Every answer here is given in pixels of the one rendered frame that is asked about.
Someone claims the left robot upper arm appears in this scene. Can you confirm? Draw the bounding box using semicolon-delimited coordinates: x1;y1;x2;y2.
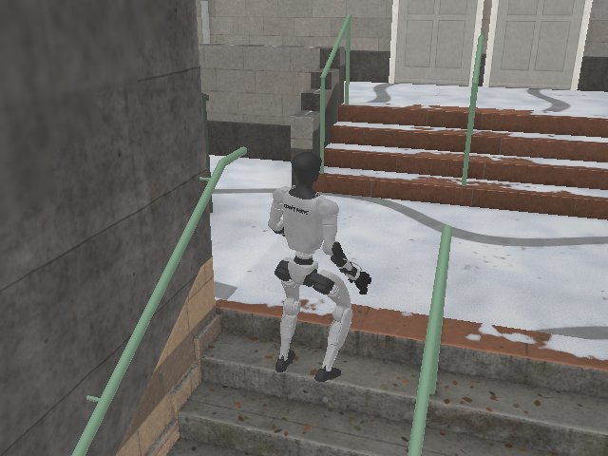
268;186;292;231

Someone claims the robot right hand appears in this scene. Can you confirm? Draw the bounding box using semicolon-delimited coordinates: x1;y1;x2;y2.
348;272;371;295

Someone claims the robot right forearm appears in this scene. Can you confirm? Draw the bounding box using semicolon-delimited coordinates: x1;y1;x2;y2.
331;242;360;280

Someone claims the right robot shin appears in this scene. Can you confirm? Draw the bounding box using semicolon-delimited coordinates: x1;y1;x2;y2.
322;308;352;371

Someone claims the right robot upper arm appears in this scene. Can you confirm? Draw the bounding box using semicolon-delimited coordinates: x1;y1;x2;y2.
318;198;339;256

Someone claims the left robot foot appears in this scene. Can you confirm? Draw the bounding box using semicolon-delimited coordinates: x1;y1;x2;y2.
275;350;295;372

